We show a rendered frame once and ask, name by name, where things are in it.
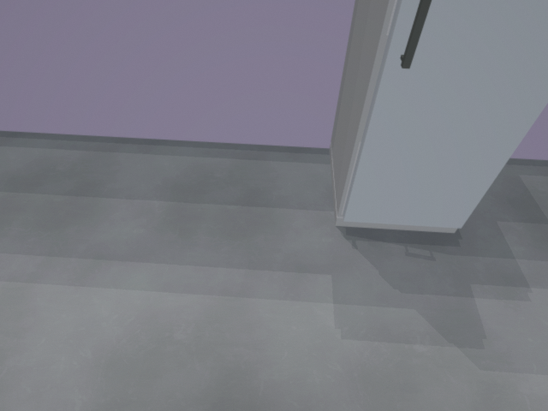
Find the fridge door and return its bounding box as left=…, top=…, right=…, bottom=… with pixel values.
left=342, top=0, right=548, bottom=229

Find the handle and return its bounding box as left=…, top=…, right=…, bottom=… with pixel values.
left=401, top=0, right=432, bottom=69

